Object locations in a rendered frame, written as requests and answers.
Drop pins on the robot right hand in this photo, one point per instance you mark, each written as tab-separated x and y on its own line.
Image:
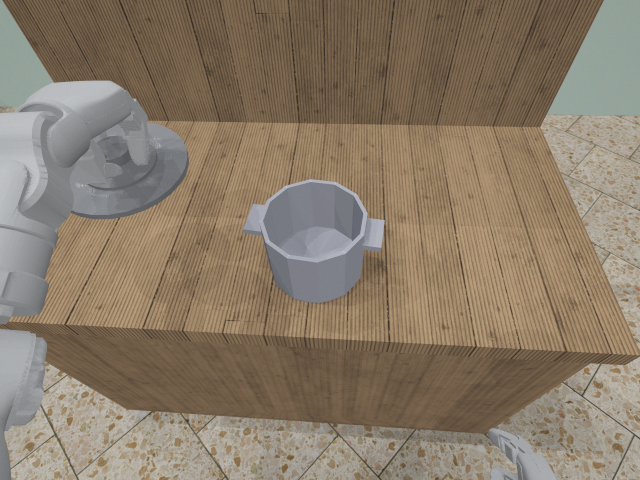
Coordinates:
530	466

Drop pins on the left robot forearm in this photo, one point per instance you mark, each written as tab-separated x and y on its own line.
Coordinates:
39	146

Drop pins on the robot left hand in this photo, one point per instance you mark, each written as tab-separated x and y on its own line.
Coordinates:
102	105

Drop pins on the table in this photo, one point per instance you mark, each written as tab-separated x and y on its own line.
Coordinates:
487	292

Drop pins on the lid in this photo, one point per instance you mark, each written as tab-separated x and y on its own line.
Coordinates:
139	187

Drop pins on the pot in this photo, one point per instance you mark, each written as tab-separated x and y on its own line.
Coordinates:
315	233

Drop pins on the knob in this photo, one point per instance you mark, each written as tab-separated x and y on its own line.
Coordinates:
116	150

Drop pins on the left robot upper arm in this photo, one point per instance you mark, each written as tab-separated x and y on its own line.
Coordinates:
22	370

